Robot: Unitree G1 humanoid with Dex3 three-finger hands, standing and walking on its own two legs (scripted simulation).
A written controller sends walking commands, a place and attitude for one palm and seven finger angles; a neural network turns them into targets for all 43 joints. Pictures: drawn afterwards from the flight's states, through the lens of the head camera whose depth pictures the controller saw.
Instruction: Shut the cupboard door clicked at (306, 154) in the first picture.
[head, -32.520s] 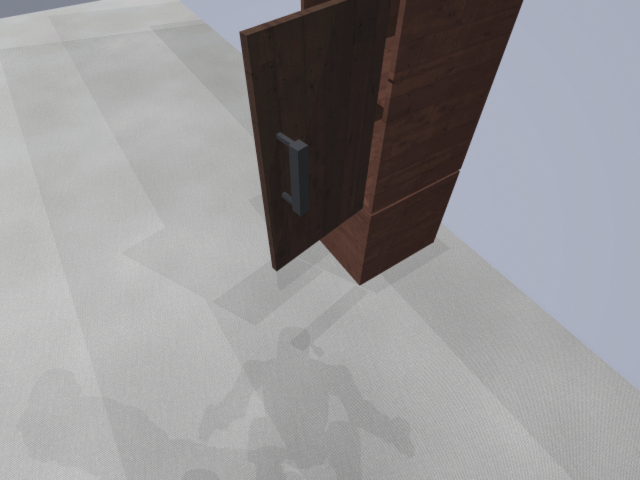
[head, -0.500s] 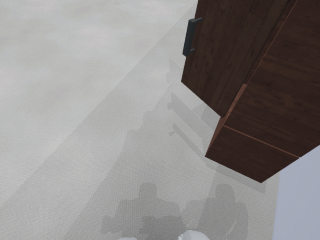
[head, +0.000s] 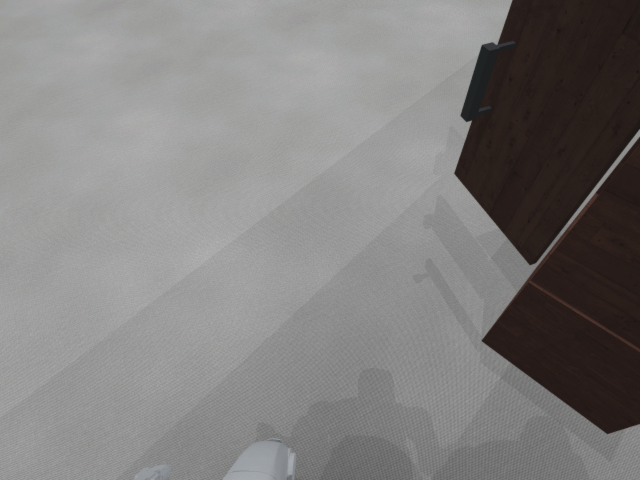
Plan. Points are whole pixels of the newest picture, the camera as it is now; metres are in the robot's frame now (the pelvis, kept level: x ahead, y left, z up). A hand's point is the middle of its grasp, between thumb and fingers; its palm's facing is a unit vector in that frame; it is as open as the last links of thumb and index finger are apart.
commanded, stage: walk to a spot facing it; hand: left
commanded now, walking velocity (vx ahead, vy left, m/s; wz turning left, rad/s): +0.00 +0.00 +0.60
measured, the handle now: (487, 82) +0.87 -0.35 -0.03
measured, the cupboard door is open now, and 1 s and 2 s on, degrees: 64 64 64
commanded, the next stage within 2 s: turn to face it in 1.56 s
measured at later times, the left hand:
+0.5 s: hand out of the picture +0.07 +0.26 -0.16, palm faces +0.31 -0.92 -0.24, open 7.4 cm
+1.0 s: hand out of the picture +0.08 +0.17 -0.16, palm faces +0.66 -0.72 -0.19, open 7.4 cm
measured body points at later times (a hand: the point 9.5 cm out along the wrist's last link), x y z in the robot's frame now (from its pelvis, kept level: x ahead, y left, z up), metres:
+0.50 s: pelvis +0.05 +0.03 +0.00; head +0.08 +0.05 +0.45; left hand +0.05 +0.31 -0.14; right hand +0.17 -0.20 -0.14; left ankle -0.01 +0.13 -0.74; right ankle +0.13 -0.11 -0.68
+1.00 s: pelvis +0.21 +0.05 +0.00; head +0.25 +0.08 +0.45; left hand +0.05 +0.21 -0.15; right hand +0.43 -0.10 -0.14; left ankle +0.19 +0.20 -0.68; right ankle +0.20 -0.08 -0.74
